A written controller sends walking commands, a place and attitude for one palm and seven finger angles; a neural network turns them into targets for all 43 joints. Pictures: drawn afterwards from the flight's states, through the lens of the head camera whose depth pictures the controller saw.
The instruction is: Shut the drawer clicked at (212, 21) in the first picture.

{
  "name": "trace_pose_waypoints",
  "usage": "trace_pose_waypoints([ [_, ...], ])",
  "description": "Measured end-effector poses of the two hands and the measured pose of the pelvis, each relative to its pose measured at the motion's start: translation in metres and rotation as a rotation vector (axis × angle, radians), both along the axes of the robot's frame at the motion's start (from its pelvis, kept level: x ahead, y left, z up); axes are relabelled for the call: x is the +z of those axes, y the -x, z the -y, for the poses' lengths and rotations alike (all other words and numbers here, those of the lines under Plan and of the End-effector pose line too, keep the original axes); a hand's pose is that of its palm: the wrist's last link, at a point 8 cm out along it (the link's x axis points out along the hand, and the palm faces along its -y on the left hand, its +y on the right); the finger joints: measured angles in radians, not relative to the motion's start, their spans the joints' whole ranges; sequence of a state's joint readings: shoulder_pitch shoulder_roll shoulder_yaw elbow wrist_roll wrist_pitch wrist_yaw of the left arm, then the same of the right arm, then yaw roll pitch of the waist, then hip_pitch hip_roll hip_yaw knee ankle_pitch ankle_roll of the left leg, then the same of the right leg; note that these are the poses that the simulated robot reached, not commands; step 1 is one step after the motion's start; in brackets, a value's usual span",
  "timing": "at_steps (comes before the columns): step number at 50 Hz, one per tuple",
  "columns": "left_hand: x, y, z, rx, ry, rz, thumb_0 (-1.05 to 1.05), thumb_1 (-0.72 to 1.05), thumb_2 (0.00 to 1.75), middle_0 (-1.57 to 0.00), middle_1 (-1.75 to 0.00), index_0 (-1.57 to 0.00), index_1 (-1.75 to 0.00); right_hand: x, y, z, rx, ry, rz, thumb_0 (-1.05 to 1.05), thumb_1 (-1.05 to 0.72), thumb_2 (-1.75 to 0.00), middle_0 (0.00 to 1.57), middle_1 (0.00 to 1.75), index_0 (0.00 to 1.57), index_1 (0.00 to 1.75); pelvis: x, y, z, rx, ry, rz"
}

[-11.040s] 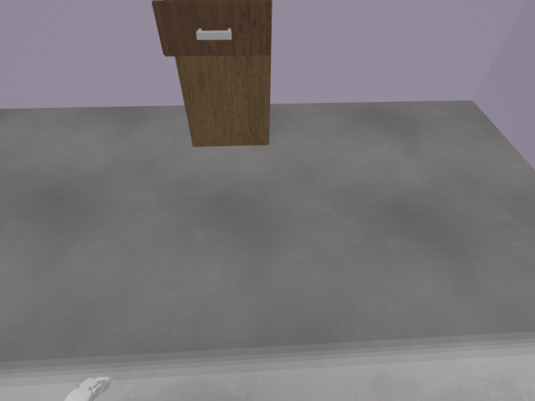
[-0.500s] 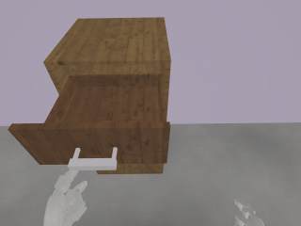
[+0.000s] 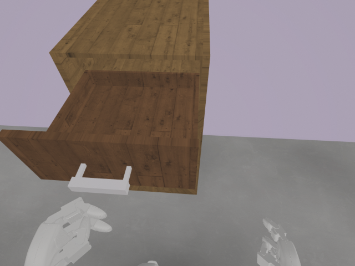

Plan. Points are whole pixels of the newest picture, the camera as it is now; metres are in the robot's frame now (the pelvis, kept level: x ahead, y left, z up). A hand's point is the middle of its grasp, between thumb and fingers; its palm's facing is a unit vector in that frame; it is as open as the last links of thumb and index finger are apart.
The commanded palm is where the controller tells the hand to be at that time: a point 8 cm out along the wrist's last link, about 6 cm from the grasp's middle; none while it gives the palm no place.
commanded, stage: raise the hand and make a fist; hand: left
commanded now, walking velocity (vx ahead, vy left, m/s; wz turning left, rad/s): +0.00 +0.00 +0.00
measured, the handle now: (102, 177) +0.29 +0.19 +0.06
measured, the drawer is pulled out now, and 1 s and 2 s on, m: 0.30 0.30 0.30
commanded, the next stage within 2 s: bring the fist close to the handle in 1.10 s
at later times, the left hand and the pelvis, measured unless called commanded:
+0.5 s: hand (69, 252) +0.13 +0.17 +0.13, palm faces -0.02 -1.00 -0.01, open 3.1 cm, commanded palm +0.08 +0.22 +0.14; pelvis -0.01 +0.04 +0.01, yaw +0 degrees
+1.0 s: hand (70, 251) +0.13 +0.16 +0.15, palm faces -0.03 -1.00 -0.05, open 3.3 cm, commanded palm +0.07 +0.21 +0.16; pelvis +0.00 +0.04 +0.01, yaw -1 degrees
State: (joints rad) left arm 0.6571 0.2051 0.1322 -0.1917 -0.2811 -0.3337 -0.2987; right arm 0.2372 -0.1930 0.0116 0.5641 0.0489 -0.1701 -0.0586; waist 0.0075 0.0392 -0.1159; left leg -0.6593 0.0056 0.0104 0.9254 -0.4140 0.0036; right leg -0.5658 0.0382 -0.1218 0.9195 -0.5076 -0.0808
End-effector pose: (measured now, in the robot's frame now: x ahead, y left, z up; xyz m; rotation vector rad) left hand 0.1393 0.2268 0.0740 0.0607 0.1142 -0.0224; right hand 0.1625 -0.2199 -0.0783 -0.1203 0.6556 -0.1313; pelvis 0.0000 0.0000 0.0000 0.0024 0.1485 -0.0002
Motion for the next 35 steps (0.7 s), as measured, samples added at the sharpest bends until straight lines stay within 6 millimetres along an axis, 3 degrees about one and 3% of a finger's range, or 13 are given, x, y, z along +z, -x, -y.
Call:
trace_pose_waypoints([
  [5,0.013,0.007,-0.011,0.046,-0.011,0.027,0.02,0.9,0.9,-0.93,-1.09,-0.93,-1.09,0.004,0.012,0.015,-0.041,0.043,-0.025,0.01,-0.91,-0.9,0.2,0.3,0.2,0.3,0.005,-0.002,-0.007,-0.006,0.003,0.004],
  [11,0.021,0.017,-0.002,-0.006,0.028,0.045,0.02,0.9,0.9,-1.05,-1.22,-1.05,-1.22,0.02,0.004,0.013,-0.037,0.074,0.049,0.01,-0.91,-0.9,0.2,0.3,0.2,0.3,0.006,0.0,-0.021,-0.007,0.013,0.007],
  [24,0.057,0.026,0.003,0.006,0.053,0.158,0.02,0.9,0.9,-1.31,-1.5,-1.3,-1.5,0.051,-0.032,-0.053,0.093,-0.012,0.243,0.01,-0.91,-0.9,0.2,0.3,0.2,0.3,0.006,0.006,-0.043,0.0,0.035,0.053],
  [29,0.065,0.029,0.011,-0.029,0.049,0.147,0.01,0.9,0.9,-1.36,-1.56,-1.36,-1.56,0.054,-0.032,-0.072,0.133,-0.037,0.249,0.01,-0.91,-0.9,0.2,0.3,0.2,0.3,0.007,0.008,-0.048,0.001,0.037,0.074],
  [35,0.08,0.028,0.009,-0.022,0.019,0.16,0.02,0.9,0.9,-1.39,-1.59,-1.39,-1.59,0.051,-0.023,-0.075,0.136,-0.048,0.222,0.01,-0.91,-0.9,0.2,0.3,0.2,0.3,0.009,0.008,-0.051,-0.004,0.036,0.09],
])
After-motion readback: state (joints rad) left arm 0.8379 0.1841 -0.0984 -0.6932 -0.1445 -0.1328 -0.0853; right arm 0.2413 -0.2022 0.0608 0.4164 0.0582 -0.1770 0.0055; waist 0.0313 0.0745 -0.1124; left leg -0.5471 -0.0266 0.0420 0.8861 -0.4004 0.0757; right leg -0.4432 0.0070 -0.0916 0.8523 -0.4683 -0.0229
